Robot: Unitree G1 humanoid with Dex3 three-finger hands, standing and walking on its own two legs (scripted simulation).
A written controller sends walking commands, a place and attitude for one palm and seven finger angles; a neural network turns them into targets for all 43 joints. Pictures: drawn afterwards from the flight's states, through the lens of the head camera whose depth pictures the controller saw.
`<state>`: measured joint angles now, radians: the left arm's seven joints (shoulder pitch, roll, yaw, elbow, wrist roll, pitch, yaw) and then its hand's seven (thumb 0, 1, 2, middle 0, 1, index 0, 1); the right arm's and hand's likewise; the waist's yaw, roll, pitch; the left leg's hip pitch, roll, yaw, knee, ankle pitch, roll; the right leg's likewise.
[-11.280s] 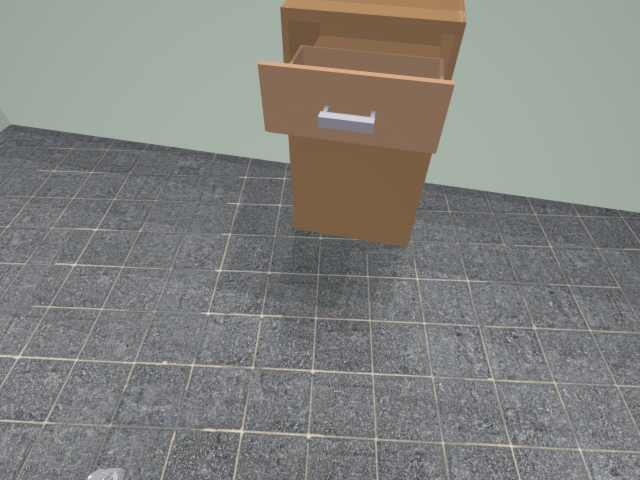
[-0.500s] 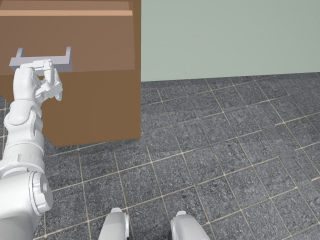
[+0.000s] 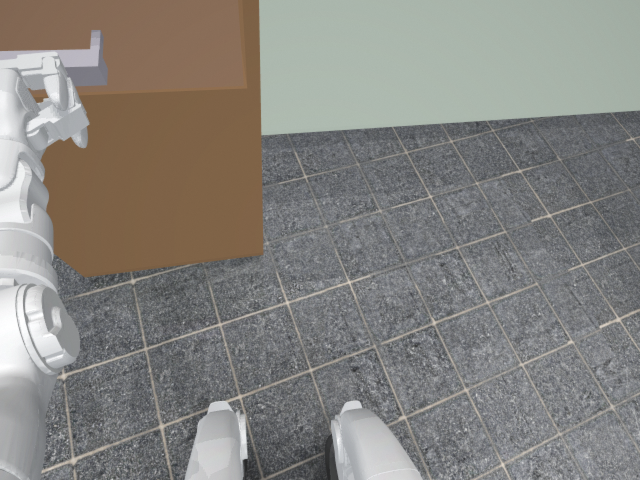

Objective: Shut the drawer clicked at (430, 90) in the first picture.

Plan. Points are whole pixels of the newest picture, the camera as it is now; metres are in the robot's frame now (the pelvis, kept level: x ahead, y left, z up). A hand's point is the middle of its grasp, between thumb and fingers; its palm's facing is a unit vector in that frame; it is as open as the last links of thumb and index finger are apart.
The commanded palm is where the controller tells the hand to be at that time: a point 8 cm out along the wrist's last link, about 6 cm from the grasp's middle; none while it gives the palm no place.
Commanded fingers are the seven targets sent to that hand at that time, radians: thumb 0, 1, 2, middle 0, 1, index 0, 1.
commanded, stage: push the drawer shut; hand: left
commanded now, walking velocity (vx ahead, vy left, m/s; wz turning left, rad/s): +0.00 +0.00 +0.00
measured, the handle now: (41, 54) +0.61 +0.28 +0.09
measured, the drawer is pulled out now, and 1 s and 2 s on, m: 0.00 0.00 0.00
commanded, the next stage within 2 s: pull the fist back off the drawer in 0.16 s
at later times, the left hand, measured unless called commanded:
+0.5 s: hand (64, 107) +0.53 +0.24 +0.08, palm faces +0.08 -1.00 -0.05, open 3.1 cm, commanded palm +0.53 +0.26 +0.08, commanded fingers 0.00 0.90 0.90 -1.40 -1.60 -1.40 -1.60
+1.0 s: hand (71, 127) +0.51 +0.23 +0.08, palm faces +0.11 -0.99 -0.02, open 3.2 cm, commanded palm +0.48 +0.27 +0.08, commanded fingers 0.00 0.90 0.90 -1.40 -1.60 -1.40 -1.60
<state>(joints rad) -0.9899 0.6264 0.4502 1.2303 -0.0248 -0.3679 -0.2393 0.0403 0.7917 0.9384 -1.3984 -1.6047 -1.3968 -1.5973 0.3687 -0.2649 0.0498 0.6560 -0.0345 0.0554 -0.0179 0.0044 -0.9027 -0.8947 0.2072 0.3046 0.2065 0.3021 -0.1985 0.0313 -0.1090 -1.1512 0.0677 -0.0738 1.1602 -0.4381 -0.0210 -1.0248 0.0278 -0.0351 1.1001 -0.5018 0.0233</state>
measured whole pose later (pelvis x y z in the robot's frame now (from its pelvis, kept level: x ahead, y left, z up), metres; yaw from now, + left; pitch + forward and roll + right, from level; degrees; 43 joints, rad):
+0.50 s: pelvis -0.02 +0.01 -0.01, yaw +0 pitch +26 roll -7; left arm -1.13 0.71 0.39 1.28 0.00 -0.29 -0.24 0.02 0.65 0.92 -1.40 -1.60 -1.40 -1.60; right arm 0.37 -0.27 0.08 0.66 -0.04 0.00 -0.03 0.00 -0.90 -0.89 0.21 0.30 0.21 0.30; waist -0.23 0.03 -0.10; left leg -1.26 0.06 -0.11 1.21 -0.41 -0.01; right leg -1.11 0.03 -0.06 1.13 -0.48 0.03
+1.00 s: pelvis +0.01 +0.01 +0.01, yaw -1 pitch +22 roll -4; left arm -0.79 0.51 0.43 1.05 -0.08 -0.35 -0.20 0.02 0.88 0.90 -1.40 -1.60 -1.40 -1.60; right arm 0.38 -0.25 0.04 0.63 -0.02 0.07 0.01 0.01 -0.90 -0.89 0.21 0.30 0.21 0.30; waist -0.16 0.03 -0.12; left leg -1.05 0.07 -0.04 1.10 -0.45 0.00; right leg -0.92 0.02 0.00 1.03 -0.49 0.04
